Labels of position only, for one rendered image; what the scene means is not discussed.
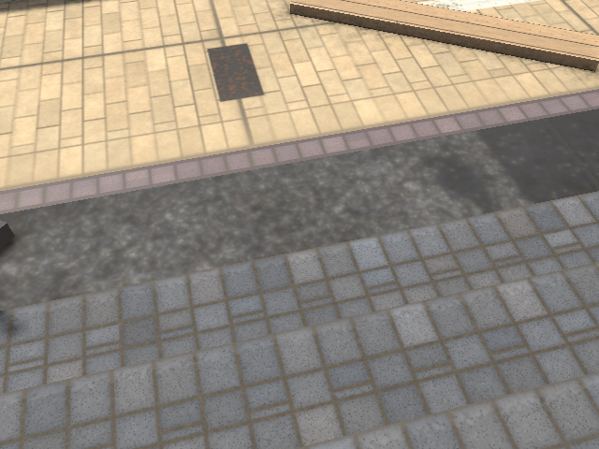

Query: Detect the stairs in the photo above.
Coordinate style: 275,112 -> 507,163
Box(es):
0,191 -> 599,449

